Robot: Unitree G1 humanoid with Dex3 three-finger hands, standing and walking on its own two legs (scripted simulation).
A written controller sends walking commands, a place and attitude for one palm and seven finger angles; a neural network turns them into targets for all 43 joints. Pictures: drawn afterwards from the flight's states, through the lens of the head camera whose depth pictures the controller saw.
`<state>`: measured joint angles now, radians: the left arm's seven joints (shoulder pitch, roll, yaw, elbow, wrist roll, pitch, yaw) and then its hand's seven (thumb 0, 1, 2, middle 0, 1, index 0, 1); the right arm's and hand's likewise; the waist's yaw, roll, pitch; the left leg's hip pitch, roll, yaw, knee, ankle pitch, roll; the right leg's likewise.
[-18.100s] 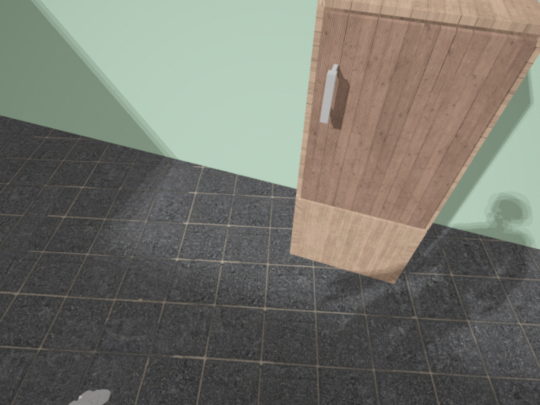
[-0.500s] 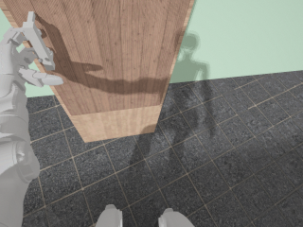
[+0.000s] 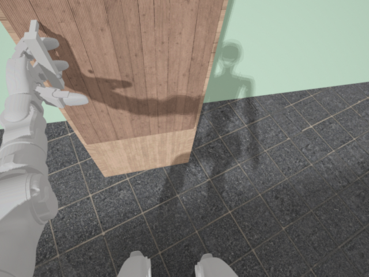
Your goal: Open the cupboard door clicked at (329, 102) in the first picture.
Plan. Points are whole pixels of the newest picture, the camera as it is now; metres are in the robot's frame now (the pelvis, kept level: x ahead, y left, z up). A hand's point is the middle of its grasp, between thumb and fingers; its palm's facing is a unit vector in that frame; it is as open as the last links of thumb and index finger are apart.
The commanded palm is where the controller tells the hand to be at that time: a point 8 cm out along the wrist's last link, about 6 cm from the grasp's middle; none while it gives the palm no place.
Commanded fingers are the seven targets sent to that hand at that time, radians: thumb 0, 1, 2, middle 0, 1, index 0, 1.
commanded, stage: slide the fingers in behind the handle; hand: left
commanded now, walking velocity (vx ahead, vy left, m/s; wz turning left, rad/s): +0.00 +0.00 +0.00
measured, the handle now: (47, 57) +0.56 +0.25 +0.11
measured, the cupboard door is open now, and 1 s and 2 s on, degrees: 0 0 30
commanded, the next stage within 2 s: close the thumb around the handle in 0.16 s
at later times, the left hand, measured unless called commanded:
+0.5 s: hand (59, 78) +0.50 +0.22 +0.10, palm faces +0.14 -0.99 +0.00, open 12.3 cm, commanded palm +0.48 +0.26 +0.10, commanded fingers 0.00 0.23 0.61 -0.35 -1.28 -0.35 -1.28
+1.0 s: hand (60, 75) +0.51 +0.22 +0.11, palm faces +0.12 -0.99 +0.01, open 5.4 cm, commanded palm +0.48 +0.26 +0.10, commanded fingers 0.00 0.90 0.90 -0.40 -1.35 -0.40 -1.35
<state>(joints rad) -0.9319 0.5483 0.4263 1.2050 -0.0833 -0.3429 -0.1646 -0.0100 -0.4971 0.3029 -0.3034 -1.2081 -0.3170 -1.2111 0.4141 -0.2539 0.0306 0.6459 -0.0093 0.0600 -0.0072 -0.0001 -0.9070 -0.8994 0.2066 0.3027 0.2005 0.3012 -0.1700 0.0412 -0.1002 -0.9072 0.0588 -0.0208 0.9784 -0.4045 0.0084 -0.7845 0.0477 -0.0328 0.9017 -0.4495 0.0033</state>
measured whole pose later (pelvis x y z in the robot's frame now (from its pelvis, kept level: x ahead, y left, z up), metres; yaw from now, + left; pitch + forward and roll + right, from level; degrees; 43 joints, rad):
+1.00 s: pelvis +0.01 +0.00 +0.00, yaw +0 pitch +19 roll -4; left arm -0.90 0.53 0.43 1.17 -0.09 -0.33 -0.18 0.01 0.76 0.85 -0.38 -1.35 -0.39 -1.35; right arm 0.42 -0.26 0.02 0.65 -0.01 0.07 -0.01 0.00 -0.91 -0.90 0.21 0.30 0.20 0.30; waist -0.17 0.04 -0.11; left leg -0.89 0.06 -0.02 0.97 -0.41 0.01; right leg -0.77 0.05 -0.03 0.89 -0.45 0.00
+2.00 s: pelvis +0.01 -0.02 +0.02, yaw +3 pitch +8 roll -1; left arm -0.12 -0.08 -0.02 0.23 0.01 -0.11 0.57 -0.01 0.73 0.78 -0.34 -1.35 -0.37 -1.34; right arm 0.22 -0.19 0.00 0.57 -0.05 0.07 0.02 0.01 -0.91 -0.90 0.20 0.30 0.20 0.30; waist -0.01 0.04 -0.13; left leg -0.59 0.03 -0.03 0.83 -0.38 -0.02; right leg -0.48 0.02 -0.04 0.81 -0.46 -0.02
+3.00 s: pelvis +0.00 -0.03 +0.02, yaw +4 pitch +5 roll +0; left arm 0.03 -0.10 -0.22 0.08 0.08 -0.06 0.63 0.00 -0.47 0.32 -0.26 -0.91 -0.27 -0.90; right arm 0.18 -0.18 0.00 0.60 -0.06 0.07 -0.01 0.01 -0.91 -0.90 0.20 0.30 0.20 0.30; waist 0.00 0.05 -0.10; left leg -0.57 0.02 -0.05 0.86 -0.38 -0.03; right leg -0.47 0.01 -0.06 0.86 -0.48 -0.03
